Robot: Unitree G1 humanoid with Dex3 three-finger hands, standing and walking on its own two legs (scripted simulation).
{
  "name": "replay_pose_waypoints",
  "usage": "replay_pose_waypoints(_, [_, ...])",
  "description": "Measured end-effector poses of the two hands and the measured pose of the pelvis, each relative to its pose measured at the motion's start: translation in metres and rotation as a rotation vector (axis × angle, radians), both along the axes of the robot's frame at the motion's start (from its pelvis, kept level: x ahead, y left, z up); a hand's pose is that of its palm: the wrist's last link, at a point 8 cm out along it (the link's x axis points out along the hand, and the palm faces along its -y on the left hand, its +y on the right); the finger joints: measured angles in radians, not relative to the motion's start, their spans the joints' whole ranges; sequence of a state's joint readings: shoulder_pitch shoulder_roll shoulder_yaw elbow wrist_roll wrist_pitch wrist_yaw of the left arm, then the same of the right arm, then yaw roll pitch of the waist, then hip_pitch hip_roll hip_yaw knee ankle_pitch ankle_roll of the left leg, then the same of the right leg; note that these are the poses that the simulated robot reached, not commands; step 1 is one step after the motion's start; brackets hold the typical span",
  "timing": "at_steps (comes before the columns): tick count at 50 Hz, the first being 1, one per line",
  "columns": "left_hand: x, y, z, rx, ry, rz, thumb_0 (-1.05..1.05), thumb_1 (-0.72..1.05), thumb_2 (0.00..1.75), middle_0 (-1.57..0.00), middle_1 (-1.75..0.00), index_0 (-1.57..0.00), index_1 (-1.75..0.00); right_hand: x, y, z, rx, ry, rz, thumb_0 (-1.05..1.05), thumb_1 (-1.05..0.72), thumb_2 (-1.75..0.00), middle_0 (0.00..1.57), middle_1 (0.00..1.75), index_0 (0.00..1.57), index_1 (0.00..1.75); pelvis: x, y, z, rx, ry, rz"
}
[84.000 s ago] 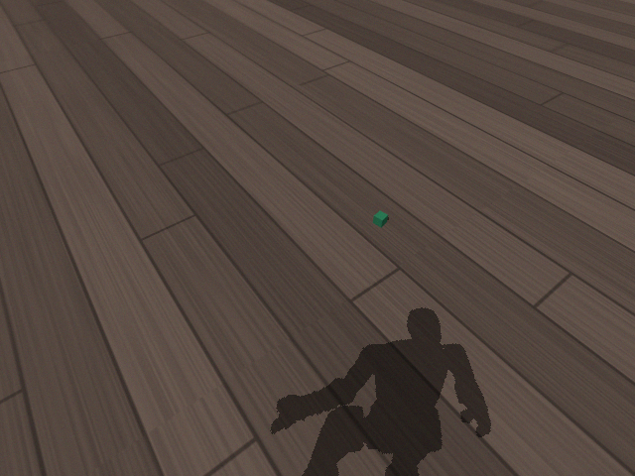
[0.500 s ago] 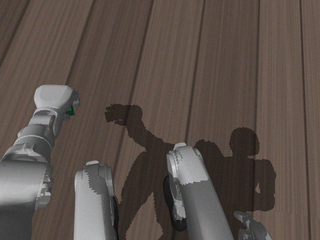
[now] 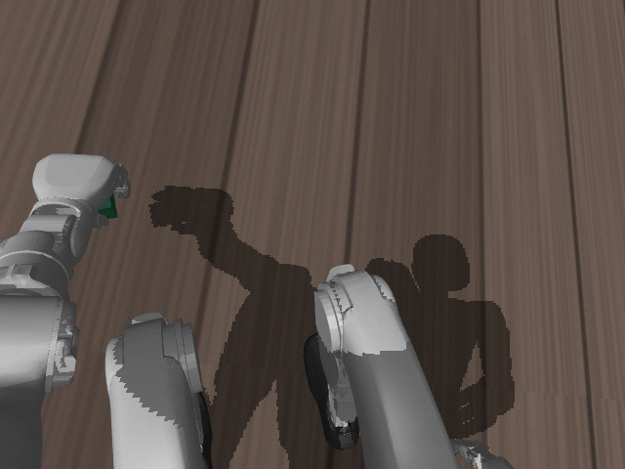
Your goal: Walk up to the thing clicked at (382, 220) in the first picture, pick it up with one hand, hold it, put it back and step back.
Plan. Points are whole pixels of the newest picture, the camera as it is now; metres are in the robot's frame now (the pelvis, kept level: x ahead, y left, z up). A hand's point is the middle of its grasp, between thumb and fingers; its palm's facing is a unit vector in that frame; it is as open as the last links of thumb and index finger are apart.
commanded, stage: crouch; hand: left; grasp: from above
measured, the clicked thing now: (94, 200) +0.51 +0.20 -0.21
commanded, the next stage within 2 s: lower in 0.24 s
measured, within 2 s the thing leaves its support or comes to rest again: rests again in 1.24 s
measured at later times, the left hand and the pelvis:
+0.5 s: hand (96, 212) +0.49 +0.20 -0.21, palm faces -0.48 +0.05 -0.88, open 6.2 cm; pelvis +0.00 +0.00 -0.03, yaw -1 degrees
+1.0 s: hand (111, 216) +0.50 +0.19 -0.26, palm faces -0.48 +0.04 -0.88, open 6.4 cm; pelvis +0.01 +0.00 -0.05, yaw -4 degrees
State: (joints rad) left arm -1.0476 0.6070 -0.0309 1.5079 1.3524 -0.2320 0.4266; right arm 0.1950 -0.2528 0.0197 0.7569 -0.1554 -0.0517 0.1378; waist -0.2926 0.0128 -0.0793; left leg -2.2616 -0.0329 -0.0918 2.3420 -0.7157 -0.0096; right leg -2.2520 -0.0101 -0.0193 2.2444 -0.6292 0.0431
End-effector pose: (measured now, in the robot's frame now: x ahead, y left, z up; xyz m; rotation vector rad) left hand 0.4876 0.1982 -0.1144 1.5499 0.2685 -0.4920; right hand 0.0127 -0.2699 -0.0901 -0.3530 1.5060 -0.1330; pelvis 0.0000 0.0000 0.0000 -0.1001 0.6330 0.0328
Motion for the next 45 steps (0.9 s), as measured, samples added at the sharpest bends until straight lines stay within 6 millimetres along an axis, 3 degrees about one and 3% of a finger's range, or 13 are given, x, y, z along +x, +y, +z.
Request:
replay_pose_waypoints(14, [0.009, -0.003, -0.018, 0.006, 0.005, 0.016, -0.07, 0.47, 0.24, -0.83, -0.31, -1.00, -0.31, 0.001, 0.001, -0.018, 0.026, 0.006, 0.023, 0.00, -0.93, -0.91, 0.20, 0.30, 0.20, 0.30, 0.003, -0.003, -0.016, -0.004, -0.014, -0.008])
replay_pose_waypoints(27, [0.007, 0.001, -0.040, -0.001, 0.029, 0.018, -0.06, 0.45, 0.27, -0.83, -0.31, -1.01, -0.33, 0.006, -0.003, -0.021, 0.008, 0.003, 0.065, 0.00, -0.93, -0.91, 0.20, 0.30, 0.20, 0.30, 0.003, -0.003, -0.027, -0.016, -0.032, -0.014])
replay_pose_waypoints(45, [0.016, -0.003, -0.081, -0.015, -0.005, 0.000, -0.05, 0.46, 0.28, -0.81, -0.34, -0.99, -0.36, -0.018, 0.008, -0.020, 0.016, 0.058, 0.082, 0.00, -0.92, -0.90, 0.20, 0.30, 0.20, 0.30, 0.006, 0.001, -0.045, -0.050, -0.047, -0.033])
